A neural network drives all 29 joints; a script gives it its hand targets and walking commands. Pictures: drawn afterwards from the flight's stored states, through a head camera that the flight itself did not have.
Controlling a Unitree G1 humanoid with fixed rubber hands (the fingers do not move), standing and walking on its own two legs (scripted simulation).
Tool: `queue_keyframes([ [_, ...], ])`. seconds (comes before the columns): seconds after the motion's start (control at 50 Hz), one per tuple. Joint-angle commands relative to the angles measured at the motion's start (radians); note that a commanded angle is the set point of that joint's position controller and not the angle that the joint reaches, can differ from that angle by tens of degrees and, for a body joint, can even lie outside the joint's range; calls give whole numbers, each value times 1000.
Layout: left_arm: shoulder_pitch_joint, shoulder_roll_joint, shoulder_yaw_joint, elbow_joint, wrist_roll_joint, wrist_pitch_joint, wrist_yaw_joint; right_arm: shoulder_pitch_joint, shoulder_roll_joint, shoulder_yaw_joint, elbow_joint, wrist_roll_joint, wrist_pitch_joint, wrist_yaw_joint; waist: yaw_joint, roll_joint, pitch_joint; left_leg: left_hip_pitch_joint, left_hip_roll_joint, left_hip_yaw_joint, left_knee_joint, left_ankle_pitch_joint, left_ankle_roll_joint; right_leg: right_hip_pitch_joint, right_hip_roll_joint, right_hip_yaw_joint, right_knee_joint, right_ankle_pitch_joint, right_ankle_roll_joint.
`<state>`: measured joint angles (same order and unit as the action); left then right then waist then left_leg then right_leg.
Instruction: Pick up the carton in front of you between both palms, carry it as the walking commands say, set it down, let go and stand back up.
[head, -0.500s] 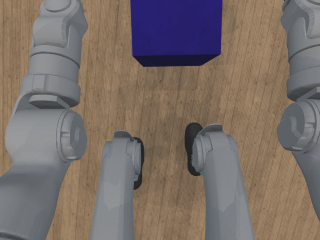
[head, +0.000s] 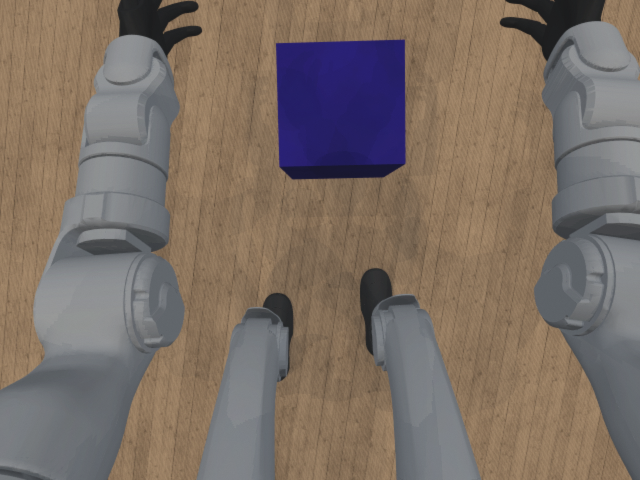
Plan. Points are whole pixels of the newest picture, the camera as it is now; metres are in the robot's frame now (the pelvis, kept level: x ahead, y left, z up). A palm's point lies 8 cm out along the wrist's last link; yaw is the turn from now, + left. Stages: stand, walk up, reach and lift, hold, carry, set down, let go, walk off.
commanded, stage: let go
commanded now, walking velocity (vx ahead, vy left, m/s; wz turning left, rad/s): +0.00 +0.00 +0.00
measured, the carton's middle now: (338, 121) +0.56 -0.05 -0.50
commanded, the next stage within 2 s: stand in 1.36 s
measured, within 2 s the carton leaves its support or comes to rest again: neither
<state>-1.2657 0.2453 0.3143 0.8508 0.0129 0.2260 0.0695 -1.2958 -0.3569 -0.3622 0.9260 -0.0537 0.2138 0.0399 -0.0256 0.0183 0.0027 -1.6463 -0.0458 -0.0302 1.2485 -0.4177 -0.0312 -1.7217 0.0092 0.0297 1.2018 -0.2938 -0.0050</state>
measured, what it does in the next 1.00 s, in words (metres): rises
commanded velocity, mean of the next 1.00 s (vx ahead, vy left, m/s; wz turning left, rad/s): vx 0.00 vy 0.00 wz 0.00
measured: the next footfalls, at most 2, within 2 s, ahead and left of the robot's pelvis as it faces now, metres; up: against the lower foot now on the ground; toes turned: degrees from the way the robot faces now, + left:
none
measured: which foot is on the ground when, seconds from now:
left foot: down 0.00-1.00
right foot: down 0.00-1.00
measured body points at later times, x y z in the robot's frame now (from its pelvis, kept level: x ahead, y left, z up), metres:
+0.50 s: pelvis +0.06 +0.00 +0.10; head +0.28 -0.02 +0.50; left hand +0.43 +0.19 -0.01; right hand +0.41 -0.26 -0.01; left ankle +0.06 +0.13 -0.59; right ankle +0.10 -0.11 -0.59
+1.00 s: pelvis +0.09 +0.01 +0.16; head +0.12 +0.01 +0.60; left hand +0.28 +0.24 +0.08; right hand +0.25 -0.23 +0.08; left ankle +0.06 +0.13 -0.59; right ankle +0.10 -0.11 -0.59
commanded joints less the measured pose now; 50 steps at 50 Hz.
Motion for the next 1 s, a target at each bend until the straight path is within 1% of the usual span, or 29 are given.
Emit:
queue_keyframes([
  [0.0,-183,86,18,-107,39,-25,-8,-186,-111,-19,-107,-36,-26,10,-17,-25,-1050,360,-48,87,-188,249,-25,898,49,-53,-91,388,18],
  [0.06,-71,74,17,-142,78,-25,-12,-79,-99,-17,-147,-73,-26,17,-15,-27,-1103,449,-50,86,-239,312,-25,994,49,-51,-138,446,17],
  [0.1,23,63,8,-187,99,-22,-14,11,-89,-3,-193,-91,-23,22,-12,-30,-1132,502,-52,86,-271,354,-23,1069,49,-47,-165,490,14],
  [0.14,124,49,-7,-242,104,-26,-17,111,-74,15,-253,-94,-24,27,-14,-38,-1137,536,-53,85,-301,389,-21,1148,46,-40,-191,543,8],
  [0.2,259,32,-37,-310,92,-48,-27,245,-48,41,-332,-81,-39,33,-15,-54,-1084,546,-50,79,-356,402,-16,1250,38,-21,-235,607,4],
  [0.26,376,20,-57,-346,74,-78,-41,370,-18,65,-382,-57,-64,37,-12,-61,-994,560,-44,67,-414,396,-9,1312,28,-2,-284,630,6],
  [0.38,638,3,-84,-332,59,-140,-68,646,34,102,-395,-25,-122,43,-1,-54,-856,642,-28,46,-497,391,-5,1385,11,26,-369,631,8],
  [0.5,878,3,-122,-333,37,-196,-84,898,50,148,-406,0,-178,34,4,-46,-719,804,-14,29,-579,376,2,1427,1,31,-465,568,9],
  [0.56,980,8,-144,-353,25,-219,-91,1011,57,174,-426,16,-203,28,6,-37,-630,908,-6,23,-623,359,6,1433,3,23,-519,501,9],
  [0.64,1112,14,-174,-394,8,-237,-103,1156,59,212,-469,37,-224,24,7,-21,-495,1059,5,18,-684,326,11,1450,12,3,-595,380,11],
  [0.7,1209,18,-194,-420,-2,-243,-111,1260,60,236,-500,46,-231,21,10,-13,-396,1165,12,13,-740,310,13,1502,20,-10,-650,322,12],
  [0.78,1329,25,-216,-446,-9,-247,-118,1384,61,260,-544,51,-232,19,15,-8,-264,1266,18,8,-821,305,14,1597,32,-21,-717,295,16],
  [0.86,1403,34,-234,-475,-9,-231,-124,1446,49,279,-579,57,-213,22,25,8,-138,1311,24,6,-884,288,11,1680,41,-29,-763,276,18],
  [0.98,1433,38,-249,-506,-8,-175,-138,1481,39,292,-605,54,-152,31,25,19,27,1303,39,4,-950,183,26,1777,51,-43,-782,213,20],
])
